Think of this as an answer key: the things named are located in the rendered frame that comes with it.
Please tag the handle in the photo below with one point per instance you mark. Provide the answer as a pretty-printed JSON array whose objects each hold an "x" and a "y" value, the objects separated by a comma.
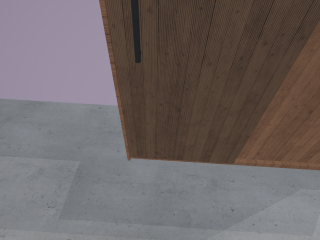
[{"x": 136, "y": 30}]

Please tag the wardrobe door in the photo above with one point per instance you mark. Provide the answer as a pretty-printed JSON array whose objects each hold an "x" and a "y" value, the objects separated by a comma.
[
  {"x": 289, "y": 129},
  {"x": 209, "y": 70}
]

